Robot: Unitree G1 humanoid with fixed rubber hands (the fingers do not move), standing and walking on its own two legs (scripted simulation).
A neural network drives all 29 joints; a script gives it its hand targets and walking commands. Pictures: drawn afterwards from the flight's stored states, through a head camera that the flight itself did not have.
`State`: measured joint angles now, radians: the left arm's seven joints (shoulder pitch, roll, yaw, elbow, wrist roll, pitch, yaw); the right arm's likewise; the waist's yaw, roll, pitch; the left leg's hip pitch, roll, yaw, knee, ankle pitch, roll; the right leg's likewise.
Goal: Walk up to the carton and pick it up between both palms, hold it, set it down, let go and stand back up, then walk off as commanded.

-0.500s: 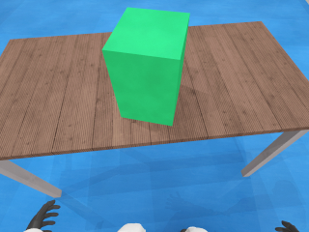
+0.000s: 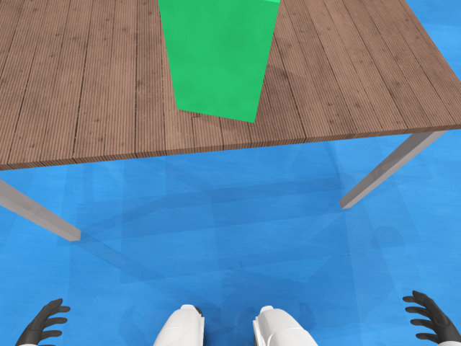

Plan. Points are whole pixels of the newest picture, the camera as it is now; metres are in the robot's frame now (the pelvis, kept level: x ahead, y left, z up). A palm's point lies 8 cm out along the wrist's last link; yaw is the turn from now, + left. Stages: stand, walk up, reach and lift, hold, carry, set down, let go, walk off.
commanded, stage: walk off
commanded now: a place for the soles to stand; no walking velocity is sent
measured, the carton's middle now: (225, 34) +0.67 +0.04 +0.06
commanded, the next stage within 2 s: none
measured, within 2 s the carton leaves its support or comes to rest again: neither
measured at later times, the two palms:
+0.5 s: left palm out of the picture +0.00 +0.24 -0.03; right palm out of the picture -0.07 -0.42 -0.11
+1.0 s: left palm out of the picture -0.31 +0.30 -0.10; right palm out of the picture -0.16 -0.35 -0.03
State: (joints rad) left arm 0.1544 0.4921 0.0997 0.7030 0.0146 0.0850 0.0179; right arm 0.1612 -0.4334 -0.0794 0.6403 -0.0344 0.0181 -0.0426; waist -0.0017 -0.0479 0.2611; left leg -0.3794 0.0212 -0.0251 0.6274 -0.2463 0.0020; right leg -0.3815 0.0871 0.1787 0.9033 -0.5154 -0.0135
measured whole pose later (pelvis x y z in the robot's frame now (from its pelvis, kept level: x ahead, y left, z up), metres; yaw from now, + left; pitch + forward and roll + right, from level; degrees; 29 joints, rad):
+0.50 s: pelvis -0.15 -0.08 +0.00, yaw +1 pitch -3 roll +5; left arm 0.13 0.40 0.10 0.59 0.02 0.04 0.01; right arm 0.30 -0.51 -0.09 0.72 0.00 0.04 -0.03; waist 0.01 0.03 0.19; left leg -0.38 -0.15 -0.15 1.21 -0.49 -0.03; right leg -0.39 -0.03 0.06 0.60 -0.16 -0.03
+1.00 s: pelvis -0.30 -0.04 +0.02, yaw +6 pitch -2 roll -3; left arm 0.36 0.48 0.11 0.84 0.00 0.05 0.01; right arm 0.22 -0.39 -0.08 0.75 -0.05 0.01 0.00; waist 0.00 -0.06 0.03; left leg -0.27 -0.02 -0.03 0.50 -0.30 0.07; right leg -0.40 0.12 0.14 1.12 -0.39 0.05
